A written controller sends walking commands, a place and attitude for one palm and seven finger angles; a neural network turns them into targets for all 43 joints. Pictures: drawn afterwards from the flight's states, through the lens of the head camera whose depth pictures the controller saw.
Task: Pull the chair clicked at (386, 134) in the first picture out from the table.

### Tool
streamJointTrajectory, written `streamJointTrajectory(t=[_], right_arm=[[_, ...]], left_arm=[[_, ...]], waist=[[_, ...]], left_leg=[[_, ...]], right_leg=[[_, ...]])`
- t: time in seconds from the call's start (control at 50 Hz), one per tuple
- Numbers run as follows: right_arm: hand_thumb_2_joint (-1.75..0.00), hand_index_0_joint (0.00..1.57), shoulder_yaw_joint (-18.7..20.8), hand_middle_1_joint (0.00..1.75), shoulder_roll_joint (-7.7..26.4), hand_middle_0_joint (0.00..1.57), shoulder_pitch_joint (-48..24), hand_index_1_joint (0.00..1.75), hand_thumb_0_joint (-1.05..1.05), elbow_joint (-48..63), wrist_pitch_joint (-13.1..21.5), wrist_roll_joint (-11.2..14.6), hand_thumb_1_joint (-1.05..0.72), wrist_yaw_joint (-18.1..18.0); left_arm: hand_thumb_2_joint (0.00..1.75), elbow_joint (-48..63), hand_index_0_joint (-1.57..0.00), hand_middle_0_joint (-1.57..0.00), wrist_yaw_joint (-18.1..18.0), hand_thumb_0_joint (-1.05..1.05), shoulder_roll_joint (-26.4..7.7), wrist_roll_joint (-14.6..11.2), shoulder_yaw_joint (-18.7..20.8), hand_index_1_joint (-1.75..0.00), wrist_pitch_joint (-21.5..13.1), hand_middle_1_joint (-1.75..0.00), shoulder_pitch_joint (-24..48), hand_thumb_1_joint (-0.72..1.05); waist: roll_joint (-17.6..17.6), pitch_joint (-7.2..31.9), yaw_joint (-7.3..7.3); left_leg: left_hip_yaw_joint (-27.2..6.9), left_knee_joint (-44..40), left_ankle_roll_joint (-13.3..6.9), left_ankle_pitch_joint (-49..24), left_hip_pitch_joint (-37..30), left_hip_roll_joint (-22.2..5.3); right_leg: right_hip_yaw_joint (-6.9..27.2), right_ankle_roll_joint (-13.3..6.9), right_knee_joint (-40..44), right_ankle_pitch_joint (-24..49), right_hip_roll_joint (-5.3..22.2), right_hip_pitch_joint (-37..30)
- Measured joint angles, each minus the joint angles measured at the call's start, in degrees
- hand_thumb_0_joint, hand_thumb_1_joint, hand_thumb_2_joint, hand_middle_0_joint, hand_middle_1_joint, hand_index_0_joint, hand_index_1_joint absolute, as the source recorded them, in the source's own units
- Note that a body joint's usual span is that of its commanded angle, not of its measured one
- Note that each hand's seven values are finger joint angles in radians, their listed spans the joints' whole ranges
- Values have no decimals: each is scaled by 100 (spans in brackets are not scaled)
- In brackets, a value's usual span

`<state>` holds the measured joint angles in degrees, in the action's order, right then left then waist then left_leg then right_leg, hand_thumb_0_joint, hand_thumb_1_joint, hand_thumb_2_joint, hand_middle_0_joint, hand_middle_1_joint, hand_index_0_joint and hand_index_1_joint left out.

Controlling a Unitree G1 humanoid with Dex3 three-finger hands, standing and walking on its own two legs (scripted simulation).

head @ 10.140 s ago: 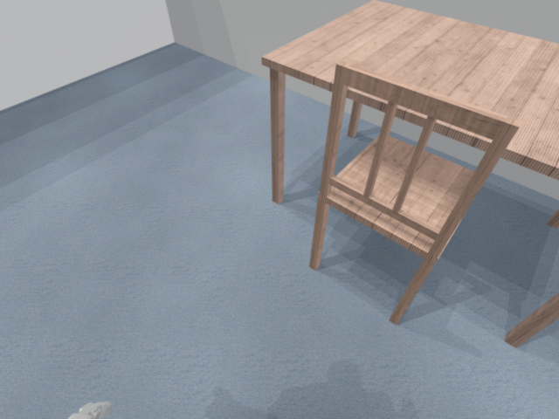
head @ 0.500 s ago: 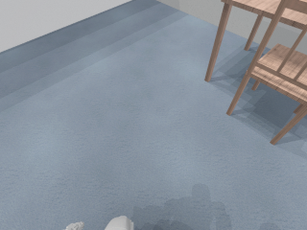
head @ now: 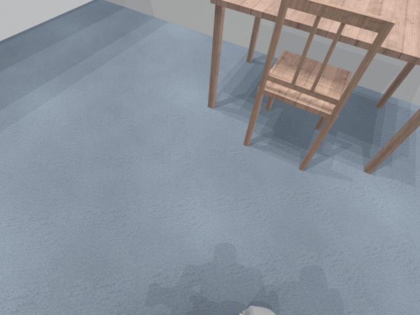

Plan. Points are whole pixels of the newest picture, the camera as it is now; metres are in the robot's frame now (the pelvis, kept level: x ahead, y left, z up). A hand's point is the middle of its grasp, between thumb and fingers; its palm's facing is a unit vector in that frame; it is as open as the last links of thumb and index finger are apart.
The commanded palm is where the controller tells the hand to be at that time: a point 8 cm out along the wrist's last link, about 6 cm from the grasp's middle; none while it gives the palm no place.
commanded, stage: turn to face it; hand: left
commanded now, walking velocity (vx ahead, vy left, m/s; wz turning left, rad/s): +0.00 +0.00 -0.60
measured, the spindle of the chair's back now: (304, 52) +1.12 -0.34 -0.08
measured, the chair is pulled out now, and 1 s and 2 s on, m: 0.00 0.00 0.00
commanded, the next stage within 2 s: take the last steps up to it in 0.66 s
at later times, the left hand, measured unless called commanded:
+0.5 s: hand (158, 313) +0.14 +0.11 -0.16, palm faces -0.24 -0.94 -0.24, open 7.4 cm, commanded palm none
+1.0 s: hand (160, 306) +0.16 +0.11 -0.17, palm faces -0.41 -0.89 -0.19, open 7.4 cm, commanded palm none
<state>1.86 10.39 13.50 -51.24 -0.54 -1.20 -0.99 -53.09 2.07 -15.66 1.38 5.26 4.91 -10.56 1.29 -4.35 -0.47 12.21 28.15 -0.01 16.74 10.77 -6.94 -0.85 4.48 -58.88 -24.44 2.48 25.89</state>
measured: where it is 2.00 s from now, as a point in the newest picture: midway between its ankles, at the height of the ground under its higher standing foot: (227, 275)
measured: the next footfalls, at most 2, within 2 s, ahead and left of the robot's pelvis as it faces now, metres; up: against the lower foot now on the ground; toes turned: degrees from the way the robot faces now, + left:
right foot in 0.14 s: +0.03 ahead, -0.15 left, +0.00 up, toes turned -12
left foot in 0.64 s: +0.08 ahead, +0.07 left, +0.00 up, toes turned -14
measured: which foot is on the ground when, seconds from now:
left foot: down 0.00-0.14, up 0.16-0.62, down 0.64-1.00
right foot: up 0.00-0.12, down 0.14-0.64, up 0.66-1.00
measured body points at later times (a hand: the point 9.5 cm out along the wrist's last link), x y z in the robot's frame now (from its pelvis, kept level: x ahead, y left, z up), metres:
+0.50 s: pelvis +0.01 -0.05 +0.00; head +0.04 -0.07 +0.45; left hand +0.16 +0.16 -0.14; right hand +0.02 -0.32 -0.15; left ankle +0.04 +0.10 -0.69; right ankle -0.01 -0.14 -0.74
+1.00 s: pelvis +0.04 -0.04 +0.00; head +0.05 -0.05 +0.45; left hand +0.18 +0.16 -0.15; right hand -0.07 -0.26 -0.15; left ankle +0.04 +0.07 -0.74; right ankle -0.04 -0.15 -0.72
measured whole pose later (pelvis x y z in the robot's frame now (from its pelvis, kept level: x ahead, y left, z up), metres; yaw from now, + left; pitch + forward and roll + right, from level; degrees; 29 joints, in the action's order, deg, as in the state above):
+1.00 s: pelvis +0.04 -0.04 +0.00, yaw -24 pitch +0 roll -1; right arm 1.8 10.1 19.0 -59.0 0.8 -1.6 -0.9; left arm -59.3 1.2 -11.4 1.8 2.2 2.0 -12.3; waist -0.4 -1.0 1.5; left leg 8.9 26.2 -0.1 17.5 8.8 -4.1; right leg -3.9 1.1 -39.6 -24.9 2.6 16.1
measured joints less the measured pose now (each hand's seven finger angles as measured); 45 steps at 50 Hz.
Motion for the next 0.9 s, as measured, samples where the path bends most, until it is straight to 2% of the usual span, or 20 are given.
streamJointTrajectory(t=[0.1, 0.14, 0.16, 0.2, 0.24, 0.3, 0.4, 0.48, 0.58, 0.62, 0.64, 0.66, 0.7, 0.74, 0.78, 0.84, 0.9], right_arm=[[-90, 20, 111, 30, 125, 21, 125, 30, 1, -163, -36, -22, -91, 56], [-90, 20, 158, 30, 214, 21, 225, 30, 1, -195, -52, -5, -91, 72], [-90, 20, 178, 30, 273, 21, 264, 30, 1, -213, -80, 17, -91, 79], [-90, 20, 201, 30, 406, 21, 218, 30, 1, -284, -232, 39, -91, 32], [-90, 20, 208, 30, 463, 20, 132, 30, 1, -350, -334, 44, -91, -20], [-90, 19, 208, 30, 483, 20, 10, 30, 1, -332, -336, 21, -91, -16], [-90, 19, 174, 30, 429, 20, -148, 30, 1, -215, -279, 7, -91, 9], [-90, 19, 129, 30, 361, 20, -288, 30, 1, -184, -257, 25, -91, 9], [-90, 19, 62, 30, 240, 20, -420, 30, 1, -148, -188, 70, -91, -12], [-90, 20, 25, 30, 182, 20, -417, 30, 1, -122, -119, 87, -91, -27], [-90, 20, 3, 30, 167, 20, -388, 30, 1, -103, -67, 87, -91, -33], [-90, 20, -17, 30, 108, 20, -382, 30, 1, -114, -34, 69, -91, -39], [-90, 20, -83, 30, 32, 20, -350, 30, 1, -106, -21, 33, -91, -34], [-90, 20, -120, 30, -34, 20, -291, 30, 1, -117, -6, 0, -91, -50], [-90, 20, -138, 30, -91, 21, -220, 30, 1, -165, 8, -6, -91, -64], [-90, 20, -139, 30, -150, 21, -88, 30, 1, -290, 51, -6, -91, -56], [-90, 20, -77, 30, -133, 21, 111, 30, 1, -439, 113, -23, -92, -56]], left_arm=[[90, 31, -20, -19, 10, 1, 130, -7, -81, -29, -64, -30, 197, 91], [90, 89, -20, -20, 14, 1, 163, -8, -130, -29, -163, -30, 259, 91], [90, 108, -20, -20, -8, 1, 184, 5, -153, -29, -253, -30, 299, 91], [90, 128, -20, -20, -77, 1, 289, -25, -213, -29, -371, -30, 387, 91], [90, 163, -20, -20, -139, 1, 359, -44, -239, -30, -401, -30, 389, 91], [90, 141, -20, -20, -178, 1, 409, -44, -271, -30, -367, -30, 343, 91], [90, 65, -20, -20, -169, 1, 432, -26, -306, -30, -352, -30, 228, 90], [90, 24, -20, -20, -170, 1, 433, -4, -304, -30, -355, -30, 122, 90], [90, -58, -20, -20, -195, 1, 370, 17, -267, -30, -323, -30, -10, 90], [90, -106, -20, -20, -214, 1, 317, -1, -241, -30, -295, -30, -60, 90], [90, -117, -20, -20, -221, 1, 294, -20, -226, -30, -274, -30, -99, 90], [90, -144, -20, -20, -223, 1, 242, -38, -202, -30, -246, -30, -103, 90], [90, -196, -20, -20, -221, 1, 182, -22, -167, -30, -196, -30, -127, 90], [90, -257, -20, -20, -193, 1, 142, 2, -132, -30, -174, -30, -150, 91], [90, -301, -20, -20, -169, 1, 116, 4, -111, -30, -174, -30, -169, 91], [90, -379, -20, -20, -163, 1, 128, 6, -127, -29, -181, -30, -211, 91], [90, -500, -20, -20, -143, 1, 207, 31, -189, -29, -191, -30, -250, 91]], waist=[[-178, -90, 148], [-246, -84, 191], [-301, -82, 200], [-447, -143, 249], [-439, -152, 235], [-388, -108, 225], [-302, 18, 198], [-251, 76, 109], [-152, 137, -9], [-91, 169, -29], [-86, 209, -31], [18, 209, -33], [109, 189, -65], [123, 165, -57], [131, 150, -57], [100, 173, -42], [14, 249, 37]], left_leg=[[349, 373, 200, 232, 41, -303], [454, 728, 327, 420, 141, -444], [382, 1110, 364, 553, 305, -525], [-240, 2230, 422, 1246, 807, -422], [-662, 3129, 442, 1343, 1230, -199], [-885, 3544, 508, 873, 1599, -69], [-1028, 3258, 562, 470, 1751, 42], [-1058, 2702, 537, 525, 1567, 156], [-1031, 1660, 422, 604, 1082, 362], [-981, 884, 368, 234, 722, 434], [-967, 471, 237, 79, 532, 431], [-904, 423, 73, 101, 503, 477], [-770, 440, -101, 152, 455, 471], [-679, 284, -145, 100, 327, 436], [-599, 79, -155, 5, 195, 420], [-495, -140, -147, -75, 45, 389], [-411, -255, -124, -70, -77, 350]], right_leg=[[-307, -150, 1357, -52, 13, -519], [-429, -275, 2253, 517, -47, -891], [-426, -468, 2431, 594, -114, -950], [-412, -661, 2224, 521, -217, -848], [-309, -721, 2326, 568, -253, -889], [-142, -742, 2715, 809, -319, -1035], [83, -791, 3100, 1038, -437, -1152], [247, -788, 3181, 1096, -549, -1161], [420, -708, 3118, 1076, -661, -1097], [482, -641, 2981, 1008, -698, -1029], [500, -600, 2849, 941, -739, -954], [545, -574, 2610, 778, -705, -852], [496, -453, 1657, 36, -666, -535], [404, -349, 639, -157, -591, -242], [339, -261, 36, -61, -454, -82], [250, -184, -28, 52, -241, -120], [80, -213, 472, -19, -72, -360]])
